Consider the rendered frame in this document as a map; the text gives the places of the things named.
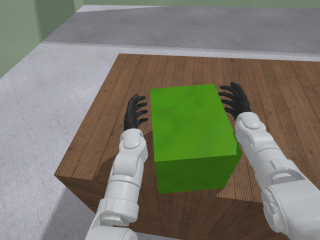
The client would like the carton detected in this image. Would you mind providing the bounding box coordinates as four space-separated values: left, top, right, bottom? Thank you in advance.
150 84 243 194

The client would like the right robot forearm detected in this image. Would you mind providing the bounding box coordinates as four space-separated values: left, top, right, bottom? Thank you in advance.
235 112 320 194

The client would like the right robot hand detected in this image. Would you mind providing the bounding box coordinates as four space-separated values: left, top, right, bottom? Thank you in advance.
218 82 252 121

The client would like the robot right upper arm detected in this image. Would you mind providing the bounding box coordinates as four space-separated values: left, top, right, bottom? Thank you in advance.
261 179 320 240

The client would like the left robot hand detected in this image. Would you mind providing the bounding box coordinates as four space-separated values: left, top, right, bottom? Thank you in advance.
124 94 149 131

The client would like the robot left upper arm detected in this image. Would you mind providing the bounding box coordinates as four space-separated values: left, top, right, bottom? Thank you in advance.
85 225 138 240

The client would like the pedestal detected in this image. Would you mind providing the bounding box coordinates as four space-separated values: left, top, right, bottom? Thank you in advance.
54 53 320 240

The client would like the left robot forearm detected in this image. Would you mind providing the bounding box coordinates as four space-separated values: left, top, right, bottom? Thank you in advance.
85 128 148 240

